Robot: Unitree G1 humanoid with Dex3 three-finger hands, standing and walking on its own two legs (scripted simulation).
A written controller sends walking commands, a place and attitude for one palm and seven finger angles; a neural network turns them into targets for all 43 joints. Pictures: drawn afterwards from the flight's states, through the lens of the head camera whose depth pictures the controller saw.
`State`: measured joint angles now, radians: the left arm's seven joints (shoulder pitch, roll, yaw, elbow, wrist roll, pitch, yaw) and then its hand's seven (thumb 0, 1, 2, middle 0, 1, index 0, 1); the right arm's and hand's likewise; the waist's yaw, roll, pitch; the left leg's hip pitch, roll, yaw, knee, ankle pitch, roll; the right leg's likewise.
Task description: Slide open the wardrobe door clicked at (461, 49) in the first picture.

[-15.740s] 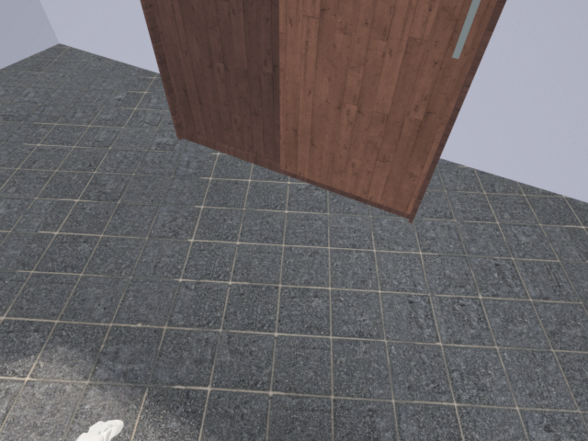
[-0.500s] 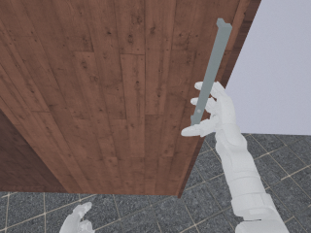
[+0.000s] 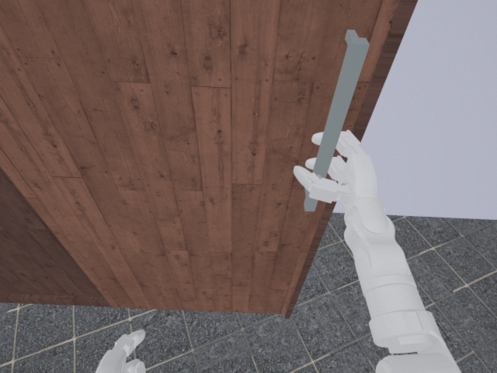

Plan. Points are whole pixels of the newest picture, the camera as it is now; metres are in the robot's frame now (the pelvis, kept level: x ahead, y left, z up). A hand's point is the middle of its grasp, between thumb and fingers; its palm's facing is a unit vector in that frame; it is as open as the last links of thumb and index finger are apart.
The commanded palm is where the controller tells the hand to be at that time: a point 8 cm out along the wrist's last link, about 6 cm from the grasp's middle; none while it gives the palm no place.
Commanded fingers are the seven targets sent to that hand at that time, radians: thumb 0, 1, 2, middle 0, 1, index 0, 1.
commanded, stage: grip the handle and tug to test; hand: right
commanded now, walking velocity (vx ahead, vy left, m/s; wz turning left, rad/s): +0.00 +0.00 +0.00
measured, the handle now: (326, 137) +0.45 -0.08 +0.17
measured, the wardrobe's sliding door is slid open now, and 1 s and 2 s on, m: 0.00 0.00 0.01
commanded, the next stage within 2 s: tug the door sideways, standing still in 0.90 s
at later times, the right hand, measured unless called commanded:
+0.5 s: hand (316, 176) +0.39 -0.07 +0.14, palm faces -0.07 +1.00 +0.00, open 6.1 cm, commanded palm +0.36 -0.12 +0.14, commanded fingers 0.00 -0.90 -0.90 0.45 1.40 0.45 1.40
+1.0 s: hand (315, 179) +0.39 -0.06 +0.14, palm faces -0.08 +1.00 +0.00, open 6.4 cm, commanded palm +0.34 -0.12 +0.14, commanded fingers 0.00 -0.90 -0.90 0.45 1.40 0.45 1.40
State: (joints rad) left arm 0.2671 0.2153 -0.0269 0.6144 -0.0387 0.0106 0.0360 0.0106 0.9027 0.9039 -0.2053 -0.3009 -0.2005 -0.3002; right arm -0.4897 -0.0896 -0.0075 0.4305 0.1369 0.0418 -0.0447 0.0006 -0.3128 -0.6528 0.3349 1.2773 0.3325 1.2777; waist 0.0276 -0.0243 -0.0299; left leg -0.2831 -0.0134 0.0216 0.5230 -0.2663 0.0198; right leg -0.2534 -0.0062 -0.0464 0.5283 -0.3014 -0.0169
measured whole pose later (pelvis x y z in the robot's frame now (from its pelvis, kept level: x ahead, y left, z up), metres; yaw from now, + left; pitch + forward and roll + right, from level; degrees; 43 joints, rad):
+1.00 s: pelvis +0.04 +0.01 +0.00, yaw +2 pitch +2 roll +0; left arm 0.25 0.21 -0.02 0.52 -0.03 0.06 0.01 0.01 0.90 0.90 -0.20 -0.30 -0.20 -0.30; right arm -0.21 -0.10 -0.02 0.06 0.14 0.16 -0.04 0.01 -0.75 -0.77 0.22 1.28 0.21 1.29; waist 0.04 -0.03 -0.06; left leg -0.23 -0.03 0.00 0.49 -0.30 0.03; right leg -0.18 -0.02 -0.07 0.48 -0.32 -0.01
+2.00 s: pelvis +0.00 +0.00 -0.01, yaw -4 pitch +2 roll +0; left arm 0.27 0.20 -0.01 0.64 -0.02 0.01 -0.01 0.01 0.90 0.90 -0.20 -0.30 -0.20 -0.30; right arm -0.57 -0.01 0.15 0.46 0.11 0.06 -0.18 0.00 -0.79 -0.81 0.31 1.37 0.23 1.40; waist 0.00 -0.04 -0.02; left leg -0.32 0.02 0.08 0.59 -0.31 0.01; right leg -0.32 0.02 0.01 0.61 -0.33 -0.02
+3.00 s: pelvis +0.03 +0.20 -0.02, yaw -5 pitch -2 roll +1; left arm 0.04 0.25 0.03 0.64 -0.04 -0.09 0.07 0.01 0.90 0.90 -0.21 -0.30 -0.20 -0.30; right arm -0.45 -0.17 -0.14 0.13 0.10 -0.03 -0.21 -0.02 -0.76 -0.87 0.43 1.40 0.13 1.40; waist -0.07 -0.10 0.26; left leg -0.34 0.12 0.10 0.68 -0.28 -0.05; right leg -0.38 -0.09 0.04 0.93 -0.55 0.03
